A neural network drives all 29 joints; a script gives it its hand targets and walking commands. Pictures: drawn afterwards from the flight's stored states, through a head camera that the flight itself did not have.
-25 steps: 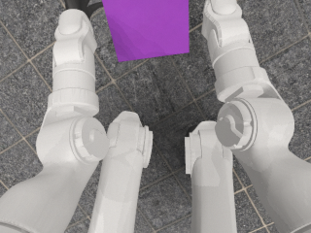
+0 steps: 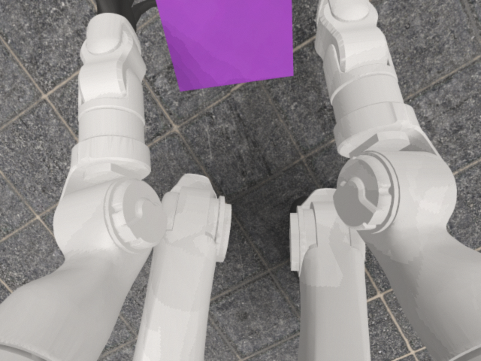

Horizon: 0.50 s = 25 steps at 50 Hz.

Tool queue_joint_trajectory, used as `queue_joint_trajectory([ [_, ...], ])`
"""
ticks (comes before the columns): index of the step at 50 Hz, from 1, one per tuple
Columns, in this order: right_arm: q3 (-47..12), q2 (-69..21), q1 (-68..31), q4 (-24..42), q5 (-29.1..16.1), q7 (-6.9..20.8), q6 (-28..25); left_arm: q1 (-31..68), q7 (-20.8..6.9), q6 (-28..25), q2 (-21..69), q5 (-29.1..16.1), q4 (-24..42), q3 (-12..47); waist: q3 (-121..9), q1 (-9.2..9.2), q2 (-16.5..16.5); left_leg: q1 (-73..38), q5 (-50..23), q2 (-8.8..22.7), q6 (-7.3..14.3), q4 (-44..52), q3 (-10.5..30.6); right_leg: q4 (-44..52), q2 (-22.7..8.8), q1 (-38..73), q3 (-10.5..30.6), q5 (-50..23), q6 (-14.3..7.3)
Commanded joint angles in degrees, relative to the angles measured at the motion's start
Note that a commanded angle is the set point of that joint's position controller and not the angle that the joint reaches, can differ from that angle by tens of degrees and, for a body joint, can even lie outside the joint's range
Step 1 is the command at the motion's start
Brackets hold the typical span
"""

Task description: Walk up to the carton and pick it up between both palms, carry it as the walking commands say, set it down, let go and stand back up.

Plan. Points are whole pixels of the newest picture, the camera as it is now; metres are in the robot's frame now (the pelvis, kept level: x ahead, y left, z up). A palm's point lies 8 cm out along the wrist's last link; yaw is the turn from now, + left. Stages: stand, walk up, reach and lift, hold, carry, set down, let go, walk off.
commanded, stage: set down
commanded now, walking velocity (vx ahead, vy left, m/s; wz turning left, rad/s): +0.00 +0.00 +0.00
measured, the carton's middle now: (227, 4) +0.56 +0.07 -0.26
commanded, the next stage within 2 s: none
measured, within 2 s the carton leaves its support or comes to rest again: rests again in 0.92 s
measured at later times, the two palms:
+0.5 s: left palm (120, 11) +0.51 +0.20 -0.17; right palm out of the picture +0.56 -0.06 -0.17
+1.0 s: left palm (113, 46) +0.48 +0.23 -0.21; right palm (347, 22) +0.53 -0.10 -0.22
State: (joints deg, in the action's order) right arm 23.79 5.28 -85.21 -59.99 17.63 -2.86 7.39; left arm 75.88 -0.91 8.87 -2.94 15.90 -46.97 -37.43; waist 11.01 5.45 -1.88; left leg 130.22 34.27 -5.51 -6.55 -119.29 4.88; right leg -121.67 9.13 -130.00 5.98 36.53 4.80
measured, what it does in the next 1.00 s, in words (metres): stands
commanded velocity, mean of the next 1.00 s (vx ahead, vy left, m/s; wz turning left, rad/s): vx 0.00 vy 0.00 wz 0.00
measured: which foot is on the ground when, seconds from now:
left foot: down 0.00-1.00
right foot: down 0.00-1.00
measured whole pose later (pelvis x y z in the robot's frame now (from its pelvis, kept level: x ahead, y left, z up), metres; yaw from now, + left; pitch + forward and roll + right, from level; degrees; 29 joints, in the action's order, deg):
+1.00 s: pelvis -0.01 +0.00 -0.01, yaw +1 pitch +40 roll +2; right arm 2.1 17.4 -82.8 -63.6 -3.7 -6.7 3.2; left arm 77.3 5.9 -0.4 -14.0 -3.4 -62.5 -19.6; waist 20.5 5.3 -0.4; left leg 128.5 32.7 -3.1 -4.6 -121.5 2.5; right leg -124.4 6.5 -127.8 5.3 36.0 4.3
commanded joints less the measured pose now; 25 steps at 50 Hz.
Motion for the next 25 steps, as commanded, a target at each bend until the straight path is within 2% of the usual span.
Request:
queue_joint_trajectory([
  [1, -10.54, -34.09, -7.69, -9.33, -0.30, 8.55, 2.84, 16.07, -9.46, 2.72, 32.73, -0.65, -9.87, 15.96, -40.98, -0.09, -3.61, -20.60, -17.83, -2.41, 3.30, 7.98, -9.85, 11.05, 1.34, 19.83, -8.53, -16.52, -3.62],
  [20, -10.49, -30.81, -5.91, -9.17, 0.08, 8.48, 2.16, 12.73, -8.55, 1.61, 28.87, 0.00, -11.21, 14.28, -40.71, -0.33, -3.61, -21.42, -18.63, -1.81, 3.26, 7.22, -9.55, 10.16, 0.82, 19.26, -8.42, -16.82, -3.29],
  [25, -10.23, -27.23, -5.46, -9.24, -0.26, 7.87, 1.65, 11.39, -7.72, 1.04, 25.46, 0.11, -11.70, 13.19, -41.11, -0.10, -3.54, -22.01, -18.80, -1.58, 3.11, 7.05, -9.70, 9.93, 0.50, 19.71, -8.53, -16.72, -3.05],
])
